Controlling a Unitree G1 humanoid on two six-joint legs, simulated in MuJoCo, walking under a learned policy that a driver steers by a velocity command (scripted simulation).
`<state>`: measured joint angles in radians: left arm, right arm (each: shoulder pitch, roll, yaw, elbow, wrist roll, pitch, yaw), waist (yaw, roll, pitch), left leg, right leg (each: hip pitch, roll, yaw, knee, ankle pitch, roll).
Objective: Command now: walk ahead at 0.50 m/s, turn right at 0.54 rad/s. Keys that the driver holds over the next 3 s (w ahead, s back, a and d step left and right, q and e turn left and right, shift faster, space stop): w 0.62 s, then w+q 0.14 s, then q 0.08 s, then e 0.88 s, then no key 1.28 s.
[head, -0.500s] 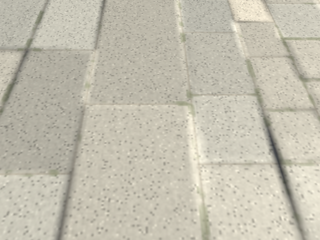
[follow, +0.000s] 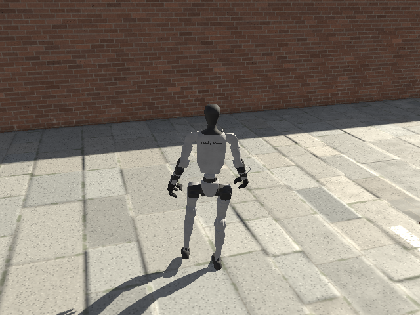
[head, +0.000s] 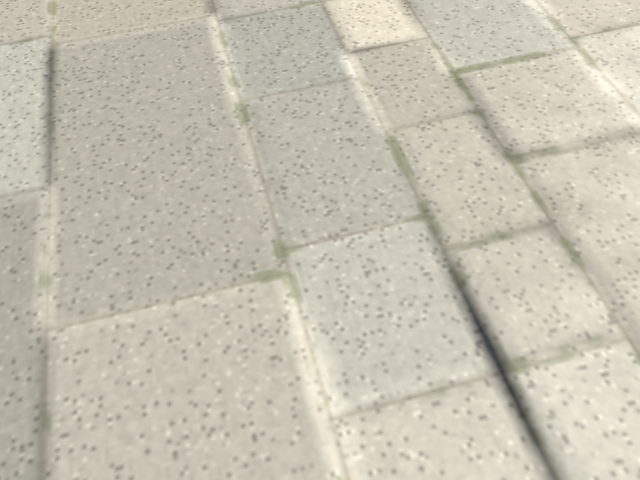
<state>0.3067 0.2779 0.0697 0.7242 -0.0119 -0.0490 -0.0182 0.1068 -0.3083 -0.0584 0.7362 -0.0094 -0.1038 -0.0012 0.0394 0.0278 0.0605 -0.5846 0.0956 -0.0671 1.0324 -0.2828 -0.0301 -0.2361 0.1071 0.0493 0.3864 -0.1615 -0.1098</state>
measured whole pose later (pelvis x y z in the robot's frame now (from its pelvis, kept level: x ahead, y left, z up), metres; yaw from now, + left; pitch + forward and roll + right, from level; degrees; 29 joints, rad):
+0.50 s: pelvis +0.29 +0.06 +0.00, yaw -6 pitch +1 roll +1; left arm 0.25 0.29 0.05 0.73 -0.01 -0.06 0.00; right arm 0.29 -0.26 -0.05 0.81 0.00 -0.10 0.03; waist -0.03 -0.04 0.03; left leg -0.21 -0.06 0.03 0.36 -0.16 0.06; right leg -0.54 -0.06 0.05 1.07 -0.31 -0.02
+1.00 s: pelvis +0.53 -0.03 +0.00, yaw -1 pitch +2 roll +0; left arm 0.19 0.26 0.05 0.78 0.02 -0.07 -0.03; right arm 0.22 -0.32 -0.05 0.79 0.00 -0.02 -0.02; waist 0.01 0.04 0.05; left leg -0.50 0.05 -0.03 0.96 -0.42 -0.05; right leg -0.30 0.01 -0.04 0.41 -0.14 -0.04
